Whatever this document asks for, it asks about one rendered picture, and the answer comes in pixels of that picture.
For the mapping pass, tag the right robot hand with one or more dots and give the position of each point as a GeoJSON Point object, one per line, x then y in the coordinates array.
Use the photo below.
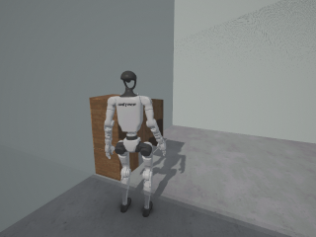
{"type": "Point", "coordinates": [162, 147]}

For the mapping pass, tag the left robot upper arm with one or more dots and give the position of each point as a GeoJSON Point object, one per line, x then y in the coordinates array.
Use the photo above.
{"type": "Point", "coordinates": [109, 122]}

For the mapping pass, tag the right robot foot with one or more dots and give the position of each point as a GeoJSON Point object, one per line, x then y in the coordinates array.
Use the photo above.
{"type": "Point", "coordinates": [146, 211]}

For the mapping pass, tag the right robot upper arm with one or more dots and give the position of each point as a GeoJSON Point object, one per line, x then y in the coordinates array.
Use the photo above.
{"type": "Point", "coordinates": [147, 103]}

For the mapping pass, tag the left robot hand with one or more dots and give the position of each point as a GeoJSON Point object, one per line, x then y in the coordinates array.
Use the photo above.
{"type": "Point", "coordinates": [109, 149]}

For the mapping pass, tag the right robot forearm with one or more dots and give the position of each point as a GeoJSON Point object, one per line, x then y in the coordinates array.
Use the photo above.
{"type": "Point", "coordinates": [156, 132]}

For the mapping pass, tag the left robot forearm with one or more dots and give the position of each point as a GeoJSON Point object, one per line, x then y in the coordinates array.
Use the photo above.
{"type": "Point", "coordinates": [108, 134]}

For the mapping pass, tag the robot left shin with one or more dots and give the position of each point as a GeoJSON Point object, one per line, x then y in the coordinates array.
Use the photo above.
{"type": "Point", "coordinates": [124, 186]}

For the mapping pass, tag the cupboard door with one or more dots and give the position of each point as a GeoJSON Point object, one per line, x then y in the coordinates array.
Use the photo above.
{"type": "Point", "coordinates": [145, 133]}

